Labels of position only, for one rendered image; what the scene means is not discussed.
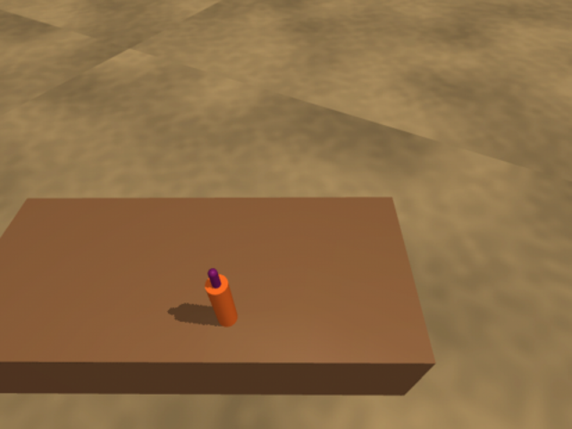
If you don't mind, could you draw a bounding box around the bottle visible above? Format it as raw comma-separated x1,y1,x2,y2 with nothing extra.
205,268,238,327

